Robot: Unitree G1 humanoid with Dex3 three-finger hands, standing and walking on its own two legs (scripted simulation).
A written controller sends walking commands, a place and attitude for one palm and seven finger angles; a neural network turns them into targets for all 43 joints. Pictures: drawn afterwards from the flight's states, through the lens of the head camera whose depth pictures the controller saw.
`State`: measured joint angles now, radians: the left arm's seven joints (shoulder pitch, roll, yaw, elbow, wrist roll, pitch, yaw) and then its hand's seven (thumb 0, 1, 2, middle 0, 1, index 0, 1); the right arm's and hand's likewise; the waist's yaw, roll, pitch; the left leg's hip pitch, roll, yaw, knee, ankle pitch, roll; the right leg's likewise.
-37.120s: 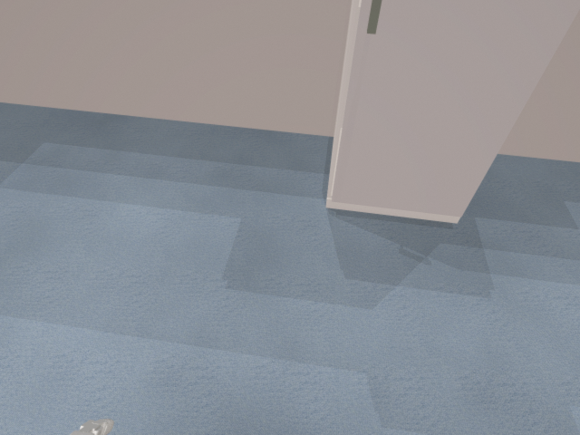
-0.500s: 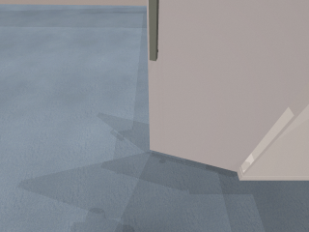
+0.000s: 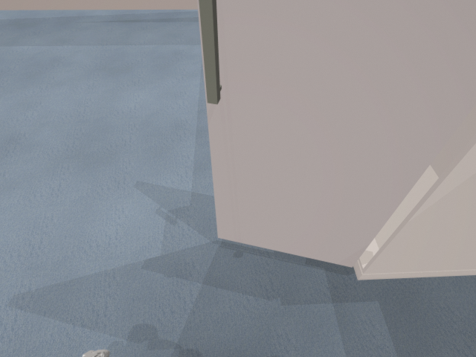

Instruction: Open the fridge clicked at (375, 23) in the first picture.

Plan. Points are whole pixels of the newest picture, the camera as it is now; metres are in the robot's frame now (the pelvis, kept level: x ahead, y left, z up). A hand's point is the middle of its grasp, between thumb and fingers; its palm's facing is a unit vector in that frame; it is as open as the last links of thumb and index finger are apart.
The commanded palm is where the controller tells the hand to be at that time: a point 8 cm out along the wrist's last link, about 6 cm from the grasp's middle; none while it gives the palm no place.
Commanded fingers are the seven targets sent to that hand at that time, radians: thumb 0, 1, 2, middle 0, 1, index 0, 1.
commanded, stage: look to check the result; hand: left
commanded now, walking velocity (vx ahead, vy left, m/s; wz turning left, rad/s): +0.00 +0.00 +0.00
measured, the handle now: (212, 24) +0.66 +0.08 +0.24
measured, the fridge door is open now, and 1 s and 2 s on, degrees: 74 74 74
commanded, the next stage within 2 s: stand and wait in 0.50 s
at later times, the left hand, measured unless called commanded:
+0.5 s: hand out of the picture +0.09 +0.23 -0.16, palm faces -0.02 -0.94 -0.33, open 7.4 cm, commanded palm none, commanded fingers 0.00 0.90 0.90 -0.20 -0.30 -0.20 -0.30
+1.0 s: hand out of the picture +0.08 +0.22 -0.16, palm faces -0.03 -0.95 -0.31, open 7.4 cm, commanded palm none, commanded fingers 0.00 0.90 0.90 -0.20 -0.30 -0.20 -0.30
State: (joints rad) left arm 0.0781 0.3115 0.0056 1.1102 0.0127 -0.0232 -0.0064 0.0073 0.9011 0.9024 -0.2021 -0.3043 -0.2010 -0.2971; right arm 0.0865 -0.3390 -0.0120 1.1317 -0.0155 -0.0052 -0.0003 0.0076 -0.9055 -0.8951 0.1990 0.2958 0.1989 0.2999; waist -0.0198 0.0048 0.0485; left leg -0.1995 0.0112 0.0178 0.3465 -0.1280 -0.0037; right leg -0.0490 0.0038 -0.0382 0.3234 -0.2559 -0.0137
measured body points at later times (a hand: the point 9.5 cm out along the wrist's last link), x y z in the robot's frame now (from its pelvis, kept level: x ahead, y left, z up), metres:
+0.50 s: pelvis +0.02 -0.01 +0.00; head +0.04 -0.02 +0.45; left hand +0.09 +0.27 -0.14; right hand +0.09 -0.30 -0.15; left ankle +0.04 +0.12 -0.75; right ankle -0.05 -0.11 -0.75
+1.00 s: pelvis +0.01 -0.01 +0.00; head +0.03 -0.01 +0.45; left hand +0.08 +0.27 -0.14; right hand +0.07 -0.30 -0.14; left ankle +0.04 +0.12 -0.75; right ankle -0.05 -0.11 -0.75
